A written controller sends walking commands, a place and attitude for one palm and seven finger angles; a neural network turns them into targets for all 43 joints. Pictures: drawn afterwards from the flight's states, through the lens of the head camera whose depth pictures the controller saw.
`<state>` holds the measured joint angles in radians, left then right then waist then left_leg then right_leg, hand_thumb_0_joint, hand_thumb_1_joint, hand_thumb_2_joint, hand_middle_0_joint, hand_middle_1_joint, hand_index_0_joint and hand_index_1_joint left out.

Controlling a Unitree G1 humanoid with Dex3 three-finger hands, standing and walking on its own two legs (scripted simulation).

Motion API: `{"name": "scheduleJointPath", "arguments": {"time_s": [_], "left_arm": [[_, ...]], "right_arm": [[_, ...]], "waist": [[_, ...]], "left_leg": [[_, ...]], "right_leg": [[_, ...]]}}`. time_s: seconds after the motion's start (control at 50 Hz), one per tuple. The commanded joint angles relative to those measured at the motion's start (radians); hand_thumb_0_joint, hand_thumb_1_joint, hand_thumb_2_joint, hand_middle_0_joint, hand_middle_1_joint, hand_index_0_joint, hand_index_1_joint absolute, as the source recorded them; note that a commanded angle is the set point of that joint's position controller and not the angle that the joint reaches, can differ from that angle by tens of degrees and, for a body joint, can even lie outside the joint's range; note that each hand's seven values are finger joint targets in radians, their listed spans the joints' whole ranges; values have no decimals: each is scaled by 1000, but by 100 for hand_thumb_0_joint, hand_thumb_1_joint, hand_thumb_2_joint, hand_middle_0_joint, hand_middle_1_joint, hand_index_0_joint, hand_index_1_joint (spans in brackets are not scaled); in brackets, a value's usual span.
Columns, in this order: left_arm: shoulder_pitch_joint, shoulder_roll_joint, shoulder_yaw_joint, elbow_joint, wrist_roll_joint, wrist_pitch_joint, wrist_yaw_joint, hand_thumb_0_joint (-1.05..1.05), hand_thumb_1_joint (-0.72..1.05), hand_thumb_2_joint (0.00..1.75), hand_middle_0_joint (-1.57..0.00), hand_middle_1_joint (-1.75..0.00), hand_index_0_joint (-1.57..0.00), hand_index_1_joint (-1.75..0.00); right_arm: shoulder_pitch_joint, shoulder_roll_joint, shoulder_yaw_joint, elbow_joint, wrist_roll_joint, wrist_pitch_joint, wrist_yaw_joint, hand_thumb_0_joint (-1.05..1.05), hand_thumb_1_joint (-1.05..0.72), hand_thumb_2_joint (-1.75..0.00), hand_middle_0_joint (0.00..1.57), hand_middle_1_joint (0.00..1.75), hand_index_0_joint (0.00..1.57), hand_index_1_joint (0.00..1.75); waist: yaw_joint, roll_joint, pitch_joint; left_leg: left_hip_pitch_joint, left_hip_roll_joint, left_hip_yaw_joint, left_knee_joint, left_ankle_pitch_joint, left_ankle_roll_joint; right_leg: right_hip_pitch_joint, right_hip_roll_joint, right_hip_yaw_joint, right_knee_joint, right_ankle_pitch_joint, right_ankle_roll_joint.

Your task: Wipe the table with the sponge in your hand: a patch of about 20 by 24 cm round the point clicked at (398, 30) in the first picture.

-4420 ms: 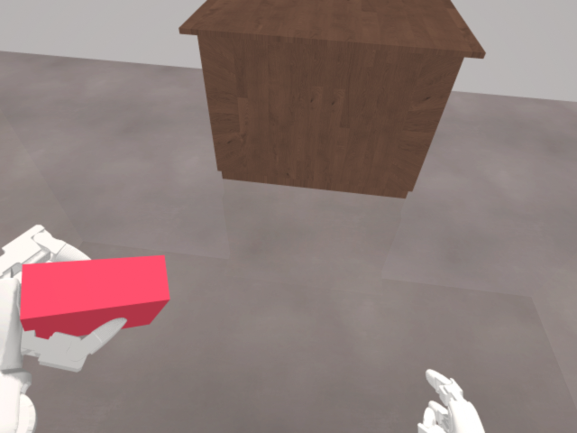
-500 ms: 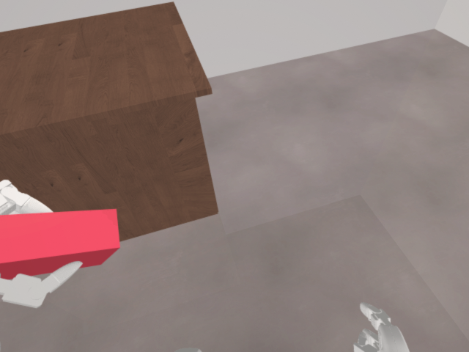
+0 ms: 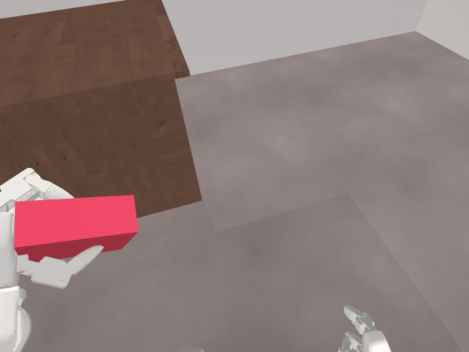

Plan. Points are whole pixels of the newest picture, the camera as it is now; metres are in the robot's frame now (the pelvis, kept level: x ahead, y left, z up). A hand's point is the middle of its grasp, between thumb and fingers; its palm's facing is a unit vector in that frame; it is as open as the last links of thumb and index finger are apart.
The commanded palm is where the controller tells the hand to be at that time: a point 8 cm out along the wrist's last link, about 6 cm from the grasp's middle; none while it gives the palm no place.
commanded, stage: take the last steps up to it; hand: left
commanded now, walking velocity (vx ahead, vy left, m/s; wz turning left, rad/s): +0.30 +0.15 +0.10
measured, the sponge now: (95, 228) +0.23 +0.20 +0.16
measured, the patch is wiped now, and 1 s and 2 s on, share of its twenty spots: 0.00 0.00 0.00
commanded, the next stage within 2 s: none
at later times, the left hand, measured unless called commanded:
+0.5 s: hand (31, 220) +0.22 +0.27 +0.19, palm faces +0.45 -0.80 -0.40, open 9.3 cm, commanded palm +0.17 +0.31 +0.20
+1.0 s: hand (31, 161) +0.32 +0.33 +0.19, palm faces +0.43 -0.78 -0.46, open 9.3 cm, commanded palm +0.26 +0.37 +0.20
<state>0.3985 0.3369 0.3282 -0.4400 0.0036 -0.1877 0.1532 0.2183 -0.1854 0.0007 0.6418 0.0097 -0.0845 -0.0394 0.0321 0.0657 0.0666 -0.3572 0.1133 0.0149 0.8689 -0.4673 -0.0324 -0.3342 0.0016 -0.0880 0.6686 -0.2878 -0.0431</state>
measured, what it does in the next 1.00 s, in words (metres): walks ahead: left foot, then left foot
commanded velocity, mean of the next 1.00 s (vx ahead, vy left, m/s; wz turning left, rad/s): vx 0.30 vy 0.15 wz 0.03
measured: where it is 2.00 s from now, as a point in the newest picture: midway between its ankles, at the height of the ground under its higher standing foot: (205, 322)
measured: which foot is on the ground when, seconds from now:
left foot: up 0.00-0.40, down 0.42-0.64, up 0.66-0.96, down 0.98-1.00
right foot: down 0.00-0.98, up 1.00-1.00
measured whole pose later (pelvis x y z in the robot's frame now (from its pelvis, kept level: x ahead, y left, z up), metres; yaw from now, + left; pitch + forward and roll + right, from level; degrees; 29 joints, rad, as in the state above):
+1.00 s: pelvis +0.12 +0.09 +0.00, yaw +3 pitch +0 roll +2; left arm 0.49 0.39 0.38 -0.58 -0.01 -0.27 0.17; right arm 0.20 -0.24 -0.06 0.60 0.00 -0.09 -0.05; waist 0.01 -0.04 0.10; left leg -0.33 0.06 0.16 0.54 -0.17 0.02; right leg -0.23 -0.14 -0.09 0.71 -0.44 0.04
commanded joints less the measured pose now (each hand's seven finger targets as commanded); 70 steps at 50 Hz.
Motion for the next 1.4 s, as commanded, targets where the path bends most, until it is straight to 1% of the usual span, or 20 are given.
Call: {"name": "scheduleJointPath", "arguments": {"time_s": [0.0, 0.06, 0.36, 0.44, 0.56, 0.6, 0.62, 0.66, 0.7, 0.76, 0.9, 0.94, 0.96, 0.98, 1.02, 1.12, 1.24, 1.28, 1.3, 1.38], "left_arm": [[-49, 262, 179, -241, -23, -91, 15, 0, 10, 130, -120, -160, -120, -160], [47, 256, 205, -226, -26, -117, 13, 0, 10, 130, -120, -160, -120, -160], [-34, 197, 115, -268, -15, -118, 35, 0, 10, 130, -120, -160, -120, -160], [-40, 211, 136, -223, -3, -133, 23, 0, 10, 130, -120, -160, -120, -160], [-36, 167, 98, -254, -14, -119, 12, 0, 10, 130, -120, -160, -120, -160], [-41, 191, 121, -212, -8, -115, 14, 0, 10, 130, -120, -160, -120, -160], [-41, 233, 152, -177, -7, -108, 15, 0, 10, 130, -120, -160, -120, -160], [-98, 242, 167, -182, -35, -115, 5, 0, 10, 130, -120, -160, -120, -160], [-29, 232, 175, -191, -33, -136, -2, 0, 10, 130, -120, -160, -120, -160], [-24, 212, 158, -232, -25, -157, -1, 0, 10, 130, -120, -160, -120, -160], [21, 214, 176, -328, -19, -133, 37, 0, 10, 130, -120, -160, -120, -160], [-19, 208, 169, -370, -23, -145, 37, 0, 10, 130, -120, -160, -120, -160], [-3, 192, 158, -359, -26, -148, 35, 0, 10, 130, -120, -160, -120, -160], [25, 214, 172, -271, -14, -152, 33, 0, 10, 130, -120, -160, -120, -160], [3, 238, 195, -320, -26, -148, 25, 0, 10, 130, -120, -160, -120, -160], [101, 184, 159, -391, -36, -139, 15, 0, 10, 130, -120, -160, -120, -160], [73, 203, 181, -224, -33, -92, 16, 0, 10, 130, -120, -160, -120, -160], [28, 247, 198, -181, -24, -87, 13, 0, 10, 130, -120, -160, -120, -160], [-3, 236, 198, -158, -45, -91, 11, 0, 10, 130, -120, -160, -120, -160], [-30, 219, 163, -239, -23, -136, -3, 0, 10, 130, -120, -160, -120, -160]], "right_arm": [[-143, -117, -42, -142, -11, -32, -17, 0, -90, -90, 20, 30, 20, 30], [-126, -114, -48, -140, -3, -14, -15, 0, -90, -90, 20, 30, 20, 30], [-52, -134, -68, -172, -12, -47, -31, 0, -90, -90, 20, 30, 20, 30], [-66, -146, -68, -163, -2, -61, -28, 0, -90, -90, 20, 30, 20, 30], [-75, -143, -53, -139, -6, -89, -16, 0, -90, -90, 20, 30, 20, 30], [-85, -130, -50, -131, -5, -81, -17, 0, -90, -90, 20, 30, 20, 30], [-87, -107, -51, -140, -3, -70, -13, 0, -90, -90, 20, 30, 20, 30], [-116, -143, -74, -136, -2, -62, 4, 0, -90, -90, 20, 30, 20, 30], [-116, -107, -44, -119, -6, -43, 5, 0, -90, -90, 20, 30, 20, 30], [-128, -101, -39, -129, -6, -27, 3, 0, -90, -90, 20, 30, 20, 30], [-100, -92, -59, -181, -15, -55, -15, 0, -90, -90, 20, 30, 20, 30], [-62, -137, -85, -184, -4, -58, -23, 0, -90, -90, 20, 30, 20, 30], [-62, -157, -96, -188, 2, -57, -21, 0, -90, -90, 20, 30, 20, 30], [-52, -139, -85, -177, -3, -63, -18, 0, -90, -90, 20, 30, 20, 30], [-75, -131, -85, -161, 3, -67, -15, 0, -90, -90, 20, 30, 20, 30], [-83, -124, -69, -152, 5, -99, -7, 0, -90, -90, 20, 30, 20, 30], [-90, -125, -57, -142, 2, -68, -30, 0, -90, -90, 20, 30, 20, 30], [-113, -97, -48, -165, -1, -50, -23, 0, -90, -90, 20, 30, 20, 30], [-97, -128, -65, -150, -1, -51, -9, 0, -90, -90, 20, 30, 20, 30], [-133, -110, -42, -128, -6, -29, 0, 0, -90, -90, 20, 30, 20, 30]], "waist": [[-25, -141, -72], [-33, -158, -154], [-44, -113, -120], [-44, 210, -67], [-28, 144, -79], [-16, -13, -123], [-19, -317, -144], [-19, -301, -94], [-22, -146, -48], [-35, -211, -102], [-18, -188, -182], [-55, 63, -242], [-50, 257, -249], [-50, 213, -234], [-52, 175, -183], [-31, 185, -188], [-19, 22, -192], [-17, -369, -167], [-19, -375, -160], [-26, -167, -102]], "left_leg": [[-234, -43, -58, 355, 102, 11], [-185, -33, -19, 195, 132, 3], [199, -82, 97, -457, 98, 66], [165, 241, -349, -668, -54, 263], [77, 103, -65, -472, 237, 172], [-73, 43, 0, -219, 227, 127], [-275, -80, 103, 74, 97, 72], [-373, -62, -58, 369, 2, 24], [-376, -15, -63, 385, 92, 10], [-261, 7, -8, 152, 148, 8], [146, -104, 214, -398, 293, 31], [359, 10, 56, -471, 359, 85], [484, 229, -238, -484, 569, 189], [392, 304, -370, -557, 465, 270], [346, 287, -327, -550, 390, 313], [228, 173, -43, -542, 458, 218], [68, 123, 48, -327, 315, 131], [-318, -83, 133, 141, -39, 47], [-361, -68, 7, 322, -41, 24], [-363, 0, -35, 369, 116, 0]], "right_leg": [[68, -352, 524, -492, -313, -133], [139, -316, 323, -457, -113, -109], [42, -243, 236, -320, -246, -56], [-200, -43, 22, 306, -282, 49], [66, -27, -80, -45, -113, 62], [294, -101, 52, -247, -20, 12], [414, -323, 445, -341, 23, -93], [312, -478, 679, -444, -69, -169], [250, -418, 442, -408, 103, -157], [232, -349, 188, -355, 333, -100], [199, -245, 80, -195, 271, -37], [55, -166, 10, 132, 223, 21], [-178, -66, -46, 361, -241, 70], [-228, -51, 10, 529, -381, 54], [-337, -117, 62, 582, -296, 65], [-157, -100, -40, 253, -137, 73], [213, -63, -81, -187, 28, 54], [402, -420, 553, -368, 118, -118], [364, -498, 651, -424, 38, -143], [260, -401, 275, -369, 266, -113]]}}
